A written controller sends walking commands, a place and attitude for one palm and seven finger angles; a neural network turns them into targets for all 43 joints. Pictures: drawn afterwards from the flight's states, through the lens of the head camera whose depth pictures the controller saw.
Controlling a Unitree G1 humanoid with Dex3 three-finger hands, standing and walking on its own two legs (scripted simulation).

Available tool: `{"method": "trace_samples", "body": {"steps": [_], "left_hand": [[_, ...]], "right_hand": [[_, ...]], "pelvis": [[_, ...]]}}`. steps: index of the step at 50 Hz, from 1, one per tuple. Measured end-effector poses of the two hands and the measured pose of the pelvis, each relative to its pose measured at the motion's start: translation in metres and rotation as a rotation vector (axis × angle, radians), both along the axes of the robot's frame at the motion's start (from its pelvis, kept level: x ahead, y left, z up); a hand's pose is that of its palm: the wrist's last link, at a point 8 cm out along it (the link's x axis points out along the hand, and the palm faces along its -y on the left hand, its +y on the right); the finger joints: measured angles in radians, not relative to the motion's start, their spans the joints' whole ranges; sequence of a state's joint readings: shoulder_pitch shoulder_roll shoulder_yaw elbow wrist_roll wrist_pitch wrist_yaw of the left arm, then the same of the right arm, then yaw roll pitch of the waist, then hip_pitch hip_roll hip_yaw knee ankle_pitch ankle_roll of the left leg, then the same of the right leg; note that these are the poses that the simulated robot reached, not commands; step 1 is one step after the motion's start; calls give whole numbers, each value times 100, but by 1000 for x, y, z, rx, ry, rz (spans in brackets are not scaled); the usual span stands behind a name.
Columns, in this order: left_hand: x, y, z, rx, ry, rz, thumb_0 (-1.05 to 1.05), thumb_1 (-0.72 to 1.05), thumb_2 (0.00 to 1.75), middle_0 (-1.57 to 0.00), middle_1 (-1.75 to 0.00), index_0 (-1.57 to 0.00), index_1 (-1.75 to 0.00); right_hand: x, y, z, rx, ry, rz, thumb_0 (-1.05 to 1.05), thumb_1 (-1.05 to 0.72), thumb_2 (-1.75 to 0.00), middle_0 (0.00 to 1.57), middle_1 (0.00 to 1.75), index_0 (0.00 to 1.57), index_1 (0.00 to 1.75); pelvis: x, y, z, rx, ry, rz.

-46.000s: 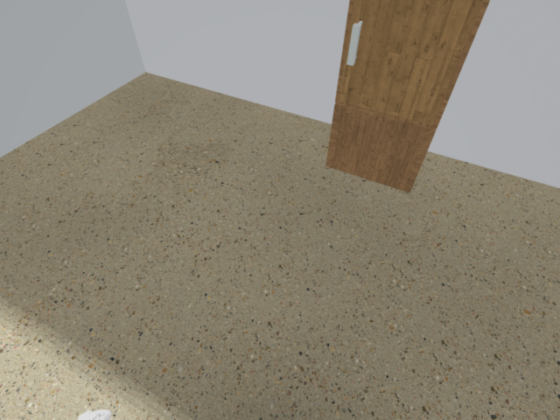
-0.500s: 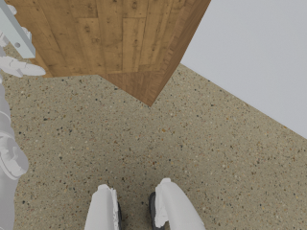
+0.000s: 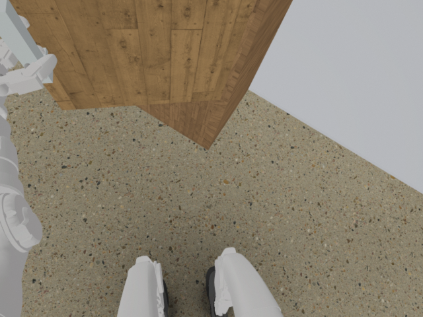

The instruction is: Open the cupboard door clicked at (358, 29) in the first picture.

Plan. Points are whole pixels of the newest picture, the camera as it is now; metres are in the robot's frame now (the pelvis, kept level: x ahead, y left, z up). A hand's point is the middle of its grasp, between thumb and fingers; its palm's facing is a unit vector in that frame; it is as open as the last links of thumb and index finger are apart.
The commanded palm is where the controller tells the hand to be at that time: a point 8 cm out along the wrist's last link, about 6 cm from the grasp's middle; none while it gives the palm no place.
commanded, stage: close the thumb around the handle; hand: left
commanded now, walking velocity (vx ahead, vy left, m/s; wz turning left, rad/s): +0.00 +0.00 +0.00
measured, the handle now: (24, 35) +0.59 +0.27 +0.05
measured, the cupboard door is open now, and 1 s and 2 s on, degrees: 41 67 84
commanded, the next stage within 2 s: pull the door open along its arc in 0.24 s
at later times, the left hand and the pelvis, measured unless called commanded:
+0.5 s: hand (34, 71) +0.52 +0.25 +0.05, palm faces +0.09 -1.00 -0.01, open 6.9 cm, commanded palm +0.48 +0.27 +0.05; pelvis +0.00 +0.00 +0.00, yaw +0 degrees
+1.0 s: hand (91, 155) +0.38 +0.16 +0.05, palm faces +0.47 -0.88 +0.06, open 6.9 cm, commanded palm +0.30 +0.20 +0.05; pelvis +0.02 +0.00 +0.03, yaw +2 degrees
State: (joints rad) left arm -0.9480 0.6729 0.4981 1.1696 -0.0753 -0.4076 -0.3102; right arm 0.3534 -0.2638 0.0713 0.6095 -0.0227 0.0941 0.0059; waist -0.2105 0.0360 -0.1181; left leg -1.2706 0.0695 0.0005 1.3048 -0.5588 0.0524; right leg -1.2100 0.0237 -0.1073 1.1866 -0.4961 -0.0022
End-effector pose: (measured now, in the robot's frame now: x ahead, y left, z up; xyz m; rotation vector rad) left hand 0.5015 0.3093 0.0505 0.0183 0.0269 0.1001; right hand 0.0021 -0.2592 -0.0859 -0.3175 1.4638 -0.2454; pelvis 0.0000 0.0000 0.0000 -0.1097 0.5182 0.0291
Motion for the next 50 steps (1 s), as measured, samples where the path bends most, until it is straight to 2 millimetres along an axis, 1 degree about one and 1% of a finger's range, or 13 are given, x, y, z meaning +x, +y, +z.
{"method": "trace_samples", "body": {"steps": [3, 5, 22, 27, 31, 35, 37, 39, 45, 50], "left_hand": [[-2, 0, 0, -7, 3, 0, 0, 48, 72, -35, -129, -37, -131], [-2, -2, 0, -12, 7, -10, 0, 51, 74, -33, -129, -35, -131], [-3, -8, 0, -13, -2, -4, 0, 56, 77, -27, -131, -30, -132], [-13, -11, 0, -8, -8, -9, 0, 58, 76, -26, -132, -29, -131], [-28, -17, 0, -6, -6, -19, 0, 60, 76, -25, -131, -28, -131], [-51, -25, 0, -10, -3, -28, 0, 61, 75, -24, -131, -27, -131], [-65, -31, -1, -15, -4, -33, 0, 61, 74, -24, -130, -26, -131], [-81, -40, -1, -38, -7, 10, 0, 61, 74, -24, -130, -26, -130], [-132, -82, -3, -102, -32, 264, 0, 61, 77, -24, -128, -28, -126], [-170, -115, -1, -71, -33, 385, -1, 59, 78, -27, -128, -29, -128]], "right_hand": [[0, 1, 0, 4, 2, 0, 0, -90, -90, 21, 30, 20, 30], [0, 1, 1, 4, 2, 2, 0, -90, -90, 21, 30, 20, 30], [1, -3, -2, -2, -28, 2, 0, -90, -90, 21, 30, 20, 30], [2, -1, -1, 16, -27, -11, 0, -91, -90, 21, 30, 20, 30], [9, 2, 2, 37, -47, -22, 0, -91, -90, 21, 30, 20, 30], [27, 5, 8, 58, -98, -23, 1, -91, -90, 21, 30, 20, 30], [40, 6, 11, 70, -134, -15, 1, -91, -90, 21, 30, 20, 30], [55, 7, 13, 79, -174, 7, 1, -91, -90, 21, 30, 20, 30], [110, 16, 14, 133, -303, 111, 1, -91, -90, 20, 30, 20, 30], [152, 28, 13, 185, -401, 191, 1, -91, -90, 20, 30, 20, 30]], "pelvis": [[0, 0, 1, 1, -3, 0], [0, 0, 1, 1, -5, 2], [-4, -1, -2, 4, -8, -4], [-2, 0, 2, 9, -16, -9], [2, 0, 9, 17, -31, -14], [9, 1, 17, 25, -50, -15], [12, 1, 21, 29, -62, -14], [15, 2, 25, 31, -71, -11], [19, 2, 29, 49, -103, -6], [17, -4, 28, 65, -134, 0]]}}
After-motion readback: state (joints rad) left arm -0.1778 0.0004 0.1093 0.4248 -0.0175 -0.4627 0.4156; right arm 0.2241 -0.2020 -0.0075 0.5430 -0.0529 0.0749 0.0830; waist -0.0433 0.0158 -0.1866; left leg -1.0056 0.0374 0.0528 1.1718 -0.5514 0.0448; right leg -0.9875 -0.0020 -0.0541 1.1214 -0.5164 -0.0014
